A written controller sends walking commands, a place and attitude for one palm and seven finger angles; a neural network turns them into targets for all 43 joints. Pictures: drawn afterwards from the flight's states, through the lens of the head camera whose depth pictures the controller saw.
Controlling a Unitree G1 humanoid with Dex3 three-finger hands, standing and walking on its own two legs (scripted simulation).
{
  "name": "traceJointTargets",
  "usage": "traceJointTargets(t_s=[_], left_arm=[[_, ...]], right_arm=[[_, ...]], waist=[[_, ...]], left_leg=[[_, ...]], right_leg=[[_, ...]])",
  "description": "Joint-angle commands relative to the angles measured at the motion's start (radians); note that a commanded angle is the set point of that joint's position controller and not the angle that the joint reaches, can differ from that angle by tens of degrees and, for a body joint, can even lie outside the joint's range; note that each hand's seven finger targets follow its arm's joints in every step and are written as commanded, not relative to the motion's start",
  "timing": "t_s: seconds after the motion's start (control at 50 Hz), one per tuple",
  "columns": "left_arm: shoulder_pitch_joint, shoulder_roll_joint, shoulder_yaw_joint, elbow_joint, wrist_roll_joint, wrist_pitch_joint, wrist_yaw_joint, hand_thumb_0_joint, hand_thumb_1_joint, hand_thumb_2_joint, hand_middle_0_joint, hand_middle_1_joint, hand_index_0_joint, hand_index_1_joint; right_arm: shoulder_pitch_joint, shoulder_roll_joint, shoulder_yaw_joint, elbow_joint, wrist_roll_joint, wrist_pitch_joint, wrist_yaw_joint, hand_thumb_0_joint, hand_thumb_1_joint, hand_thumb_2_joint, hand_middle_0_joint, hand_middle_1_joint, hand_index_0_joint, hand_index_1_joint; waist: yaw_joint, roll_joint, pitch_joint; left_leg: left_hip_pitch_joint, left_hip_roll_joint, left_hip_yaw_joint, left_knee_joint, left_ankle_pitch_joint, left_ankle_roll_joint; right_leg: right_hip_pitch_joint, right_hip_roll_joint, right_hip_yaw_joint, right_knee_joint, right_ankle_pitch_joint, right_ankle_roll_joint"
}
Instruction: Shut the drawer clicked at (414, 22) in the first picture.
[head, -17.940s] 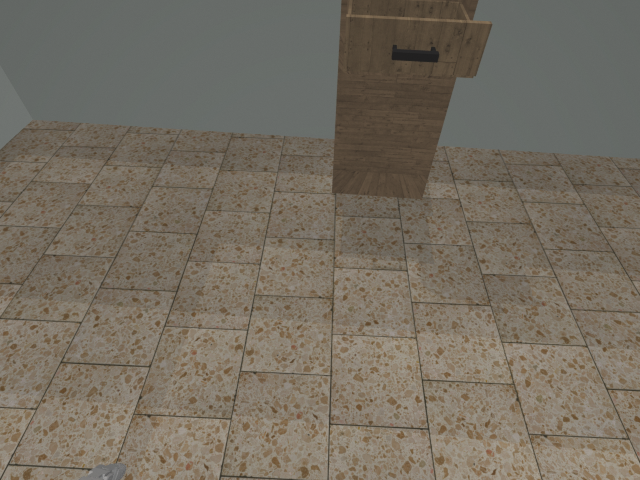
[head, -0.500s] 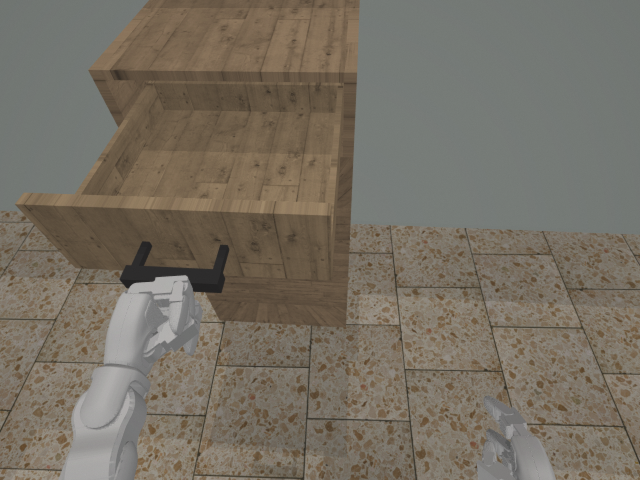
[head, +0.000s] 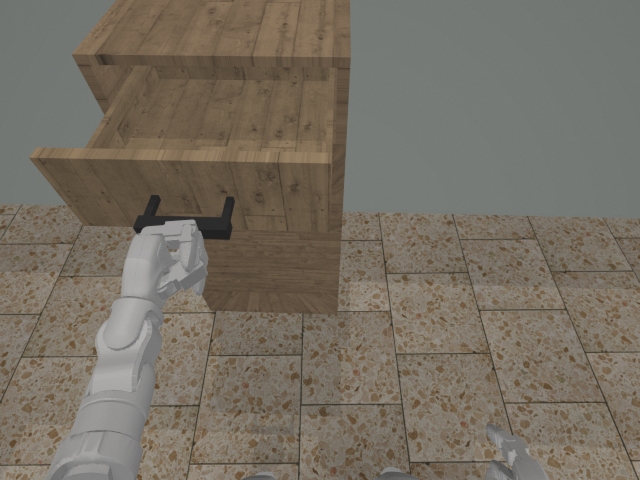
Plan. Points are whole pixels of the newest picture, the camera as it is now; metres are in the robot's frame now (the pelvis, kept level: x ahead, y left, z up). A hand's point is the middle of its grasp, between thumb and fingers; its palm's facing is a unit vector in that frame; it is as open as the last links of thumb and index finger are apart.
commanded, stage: push the drawer shut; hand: left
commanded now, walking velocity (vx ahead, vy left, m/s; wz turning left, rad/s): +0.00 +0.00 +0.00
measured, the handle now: (187, 215) +0.44 +0.19 +0.07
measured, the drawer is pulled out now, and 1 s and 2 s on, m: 0.21 0.09 0.00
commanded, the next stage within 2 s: none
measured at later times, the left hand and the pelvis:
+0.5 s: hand (210, 226) +0.42 +0.16 +0.06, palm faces -0.03 -1.00 -0.03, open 2.9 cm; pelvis +0.00 +0.01 +0.00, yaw -1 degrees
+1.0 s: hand (223, 190) +0.48 +0.15 +0.07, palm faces -0.02 -1.00 -0.03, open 3.0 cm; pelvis +0.00 +0.00 -0.01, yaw -1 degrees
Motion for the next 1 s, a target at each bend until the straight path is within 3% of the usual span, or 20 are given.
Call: traceJointTargets(t_s=[0.0, 0.02, 0.04, 0.1, 0.16, 0.2, 0.22, 0.26, 0.3, 0.32, 0.4, 0.46, 0.5, 0.54, 0.58, 0.64, 0.68, 0.78, 0.82, 0.98], left_arm=[[-0.407, 0.167, 0.063, -0.160, -0.012, -0.066, 0.028, 0.000, 0.900, 0.900, -1.400, -1.600, -1.400, -1.600], [-0.430, 0.143, 0.044, -0.149, -0.013, -0.065, 0.027, 0.000, 0.900, 0.900, -1.400, -1.600, -1.400, -1.600], [-0.440, 0.174, 0.068, -0.121, -0.012, -0.067, 0.030, 0.000, 0.900, 0.900, -1.400, -1.600, -1.400, -1.600], [-0.457, 0.179, 0.078, -0.101, -0.007, -0.077, 0.024, 0.000, 0.900, 0.900, -1.400, -1.600, -1.400, -1.600], [-0.531, 0.205, 0.094, -0.040, -0.003, -0.081, 0.024, 0.000, 0.900, 0.900, -1.400, -1.600, -1.400, -1.600], [-0.522, 0.220, 0.115, -0.019, -0.003, -0.086, 0.020, 0.000, 0.900, 0.900, -1.400, -1.600, -1.400, -1.600], [-0.557, 0.200, 0.088, -0.030, 0.000, -0.091, 0.017, 0.000, 0.900, 0.900, -1.400, -1.600, -1.400, -1.600], [-0.573, 0.183, 0.080, -0.023, -0.001, -0.096, 0.018, 0.000, 0.900, 0.900, -1.400, -1.600, -1.400, -1.600], [-0.558, 0.215, 0.116, 0.010, 0.000, -0.097, 0.020, 0.000, 0.900, 0.900, -1.400, -1.600, -1.400, -1.600], [-0.584, 0.210, 0.102, 0.009, 0.003, -0.100, 0.017, 0.000, 0.900, 0.900, -1.400, -1.600, -1.400, -1.600], [-0.665, 0.200, 0.089, 0.061, 0.011, -0.105, 0.023, 0.000, 0.900, 0.900, -1.400, -1.600, -1.400, -1.600], [-0.730, 0.230, 0.103, 0.087, 0.023, -0.114, 0.027, 0.000, 0.900, 0.900, -1.400, -1.600, -1.400, -1.600], [-0.759, 0.202, 0.087, 0.115, 0.025, -0.116, 0.029, 0.000, 0.900, 0.900, -1.400, -1.600, -1.400, -1.600], [-0.796, 0.257, 0.126, 0.158, 0.031, -0.123, 0.034, 0.000, 0.900, 0.900, -1.400, -1.600, -1.400, -1.600], [-0.849, 0.228, 0.100, 0.201, 0.038, -0.126, 0.029, 0.000, 0.900, 0.900, -1.400, -1.600, -1.400, -1.600], [-0.884, 0.293, 0.150, 0.272, 0.045, -0.134, 0.028, 0.000, 0.900, 0.900, -1.400, -1.600, -1.400, -1.600], [-0.921, 0.279, 0.134, 0.260, 0.049, -0.144, 0.022, 0.000, 0.900, 0.900, -1.400, -1.600, -1.400, -1.600], [-0.961, 0.302, 0.153, 0.294, 0.054, -0.150, 0.020, 0.000, 0.900, 0.900, -1.400, -1.600, -1.400, -1.600], [-0.968, 0.315, 0.164, 0.322, 0.056, -0.148, 0.022, 0.000, 0.900, 0.900, -1.400, -1.600, -1.400, -1.600], [-1.072, 0.389, 0.197, 0.383, 0.083, -0.133, 0.022, 0.000, 0.900, 0.900, -1.400, -1.600, -1.400, -1.600]], right_arm=[[0.007, -0.132, -0.055, -0.123, 0.003, -0.031, -0.002, 0.000, -0.900, -0.900, 0.200, 0.300, 0.200, 0.300], [0.009, -0.130, -0.053, -0.123, 0.002, -0.029, -0.001, 0.000, -0.900, -0.900, 0.200, 0.300, 0.200, 0.300], [0.020, -0.135, -0.054, -0.116, 0.002, -0.025, -0.001, 0.000, -0.900, -0.900, 0.200, 0.300, 0.200, 0.300], [0.028, -0.134, -0.055, -0.120, -0.001, -0.013, 0.003, 0.000, -0.900, -0.900, 0.200, 0.300, 0.200, 0.300], [0.045, -0.137, -0.053, -0.109, -0.002, 0.001, 0.004, 0.000, -0.900, -0.900, 0.200, 0.300, 0.200, 0.300], [0.054, -0.138, -0.057, -0.111, -0.003, 0.007, 0.005, 0.000, -0.900, -0.900, 0.200, 0.300, 0.200, 0.300], [0.055, -0.135, -0.054, -0.110, -0.003, 0.009, 0.006, 0.000, -0.900, -0.900, 0.200, 0.300, 0.200, 0.300], [0.068, -0.133, -0.058, -0.109, -0.005, 0.013, 0.011, 0.000, -0.900, -0.900, 0.200, 0.300, 0.200, 0.300], [0.081, -0.138, -0.064, -0.104, -0.007, 0.019, 0.013, 0.000, -0.900, -0.900, 0.200, 0.300, 0.200, 0.300], [0.081, -0.138, -0.060, -0.104, -0.006, 0.022, 0.014, 0.000, -0.900, -0.900, 0.200, 0.300, 0.200, 0.300], [0.096, -0.138, -0.063, -0.091, -0.007, 0.035, 0.015, 0.000, -0.900, -0.900, 0.200, 0.300, 0.200, 0.300], [0.111, -0.143, -0.062, -0.083, -0.010, 0.043, 0.016, 0.000, -0.900, -0.900, 0.200, 0.300, 0.200, 0.300], [0.115, -0.140, -0.063, -0.081, -0.011, 0.046, 0.018, 0.000, -0.900, -0.900, 0.200, 0.300, 0.200, 0.300], [0.130, -0.148, -0.063, -0.070, -0.013, 0.051, 0.016, 0.000, -0.900, -0.900, 0.200, 0.300, 0.200, 0.300], [0.133, -0.142, -0.060, -0.065, -0.015, 0.055, 0.018, 0.000, -0.900, -0.900, 0.200, 0.300, 0.200, 0.300], [0.154, -0.153, -0.061, -0.056, -0.019, 0.062, 0.017, 0.000, -0.900, -0.900, 0.200, 0.300, 0.200, 0.300], [0.157, -0.147, -0.061, -0.061, -0.020, 0.065, 0.020, 0.000, -0.900, -0.900, 0.200, 0.300, 0.200, 0.300], [0.182, -0.152, -0.064, -0.058, -0.027, 0.077, 0.027, 0.000, -0.900, -0.900, 0.200, 0.300, 0.200, 0.300], [0.193, -0.155, -0.064, -0.058, -0.027, 0.083, 0.028, 0.000, -0.900, -0.900, 0.200, 0.300, 0.200, 0.300], [0.237, -0.163, -0.061, -0.051, -0.032, 0.101, 0.028, 0.000, -0.900, -0.900, 0.200, 0.300, 0.200, 0.300]], waist=[[-0.025, -0.035, -0.292], [-0.032, -0.027, -0.294], [-0.037, -0.073, -0.278], [-0.024, -0.020, -0.311], [-0.040, -0.053, -0.286], [-0.029, -0.036, -0.313], [-0.038, -0.002, -0.316], [-0.043, -0.001, -0.337], [-0.036, -0.037, -0.349], [-0.041, -0.014, -0.343], [-0.062, -0.017, -0.320], [-0.068, -0.009, -0.343], [-0.074, -0.006, -0.359], [-0.077, -0.032, -0.355], [-0.090, 0.002, -0.351], [-0.095, -0.036, -0.357], [-0.095, 0.010, -0.403], [-0.106, 0.021, -0.435], [-0.111, -0.015, -0.426], [-0.141, 0.017, -0.416]], left_leg=[[0.079, -0.024, -0.036, -0.123, 0.127, 0.012], [0.082, -0.026, -0.034, -0.123, 0.127, 0.012], [0.064, -0.022, -0.041, -0.121, 0.124, 0.015], [0.070, -0.026, -0.031, -0.123, 0.149, 0.010], [0.044, -0.026, -0.036, -0.119, 0.128, 0.013], [0.049, -0.026, -0.032, -0.118, 0.143, 0.012], [0.063, -0.026, -0.032, -0.117, 0.159, 0.011], [0.085, -0.024, -0.033, -0.109, 0.189, 0.012], [0.071, -0.022, -0.032, -0.105, 0.203, 0.011], [0.068, -0.023, -0.031, -0.105, 0.205, 0.010], [0.068, -0.019, -0.035, -0.099, 0.190, 0.012], [0.067, -0.020, -0.041, -0.092, 0.189, 0.013], [0.071, -0.020, -0.040, -0.086, 0.193, 0.013], [0.045, -0.020, -0.043, -0.078, 0.182, 0.016], [0.046, -0.022, -0.041, -0.075, 0.170, 0.015], [0.012, -0.022, -0.042, -0.061, 0.161, 0.021], [0.019, -0.025, -0.040, -0.053, 0.174, 0.019], [0.025, -0.021, -0.039, -0.032, 0.200, 0.021], [-0.002, -0.020, -0.039, -0.029, 0.197, 0.024], [-0.061, -0.021, -0.034, -0.013, 0.156, 0.032]], right_leg=[[0.168, 0.022, 0.074, -0.117, 0.145, 0.011], [0.162, 0.022, 0.075, -0.119, 0.152, 0.012], [0.160, 0.025, 0.073, -0.119, 0.144, 0.013], [0.183, 0.024, 0.077, -0.108, 0.183, 0.009], [0.165, 0.029, 0.077, -0.111, 0.160, 0.011], [0.178, 0.029, 0.079, -0.106, 0.178, 0.008], [0.168, 0.030, 0.077, -0.102, 0.196, 0.006], [0.158, 0.036, 0.072, -0.095, 0.222, 0.006], [0.175, 0.037, 0.071, -0.091, 0.241, 0.006], [0.170, 0.036, 0.074, -0.090, 0.247, 0.005], [0.121, 0.040, 0.067, -0.088, 0.224, 0.006], [0.113, 0.042, 0.069, -0.078, 0.220, 0.005], [0.101, 0.043, 0.066, -0.074, 0.220, 0.005], [0.098, 0.046, 0.070, -0.070, 0.213, 0.006], [0.073, 0.045, 0.070, -0.068, 0.201, 0.007], [0.070, 0.048, 0.076, -0.063, 0.196, 0.007], [0.079, 0.045, 0.080, -0.052, 0.211, 0.007], [0.060, 0.050, 0.082, -0.044, 0.230, 0.008], [0.067, 0.052, 0.082, -0.044, 0.233, 0.009], [0.042, 0.054, 0.097, -0.046, 0.200, 0.014]])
